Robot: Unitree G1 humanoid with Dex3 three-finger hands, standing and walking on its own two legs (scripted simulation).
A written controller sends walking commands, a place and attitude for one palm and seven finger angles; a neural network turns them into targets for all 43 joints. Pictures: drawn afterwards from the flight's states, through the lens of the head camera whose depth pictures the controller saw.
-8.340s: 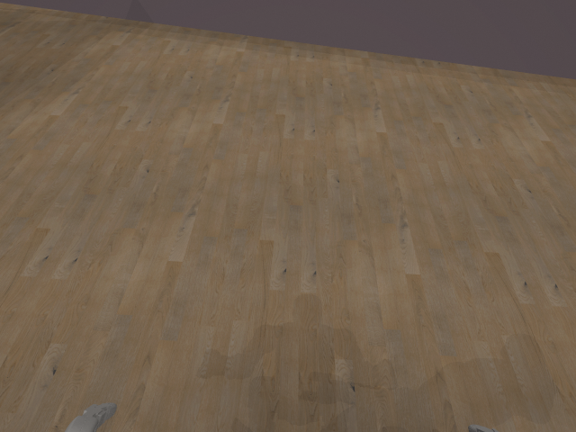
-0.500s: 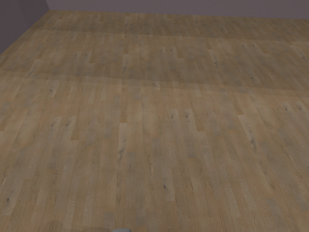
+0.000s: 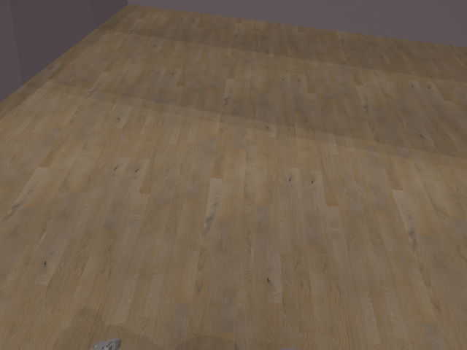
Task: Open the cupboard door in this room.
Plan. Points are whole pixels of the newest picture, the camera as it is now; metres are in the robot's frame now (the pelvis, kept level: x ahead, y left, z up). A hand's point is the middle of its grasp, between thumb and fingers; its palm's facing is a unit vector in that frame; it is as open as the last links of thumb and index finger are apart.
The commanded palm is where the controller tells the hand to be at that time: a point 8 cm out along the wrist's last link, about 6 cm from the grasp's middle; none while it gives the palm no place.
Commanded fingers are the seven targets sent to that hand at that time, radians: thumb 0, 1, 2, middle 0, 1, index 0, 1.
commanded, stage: turn or walk to find it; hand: left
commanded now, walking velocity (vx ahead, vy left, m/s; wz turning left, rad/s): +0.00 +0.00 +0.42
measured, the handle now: out of the picture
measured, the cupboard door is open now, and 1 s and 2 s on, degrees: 0 0 0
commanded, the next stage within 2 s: none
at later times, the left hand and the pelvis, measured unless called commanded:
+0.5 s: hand out of the picture -0.05 +0.16 -0.16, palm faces +0.28 -0.92 -0.26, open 7.4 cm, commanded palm none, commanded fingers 0.00 0.90 0.90 -0.20 -0.30 -0.20 -0.30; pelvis -0.04 -0.04 +0.00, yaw +15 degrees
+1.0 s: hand out of the picture -0.09 +0.21 -0.16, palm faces +0.44 -0.86 -0.27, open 7.4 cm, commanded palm none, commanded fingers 0.00 0.90 0.90 -0.20 -0.30 -0.20 -0.30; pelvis -0.09 -0.02 +0.00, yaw +25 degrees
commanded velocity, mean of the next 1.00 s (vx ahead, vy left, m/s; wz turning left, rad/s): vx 0.00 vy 0.00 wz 0.42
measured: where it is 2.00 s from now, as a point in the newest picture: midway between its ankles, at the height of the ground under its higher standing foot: outside the picture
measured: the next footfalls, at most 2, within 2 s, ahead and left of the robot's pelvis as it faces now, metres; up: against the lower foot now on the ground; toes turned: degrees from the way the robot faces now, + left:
right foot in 0.10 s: +0.03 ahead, -0.13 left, +0.00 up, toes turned +0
left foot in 0.60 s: -0.07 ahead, +0.11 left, +0.00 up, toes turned +22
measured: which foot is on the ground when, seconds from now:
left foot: down 0.00-0.10, up 0.12-0.58, down 0.60-1.00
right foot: up 0.00-0.08, down 0.10-0.60, up 0.62-1.00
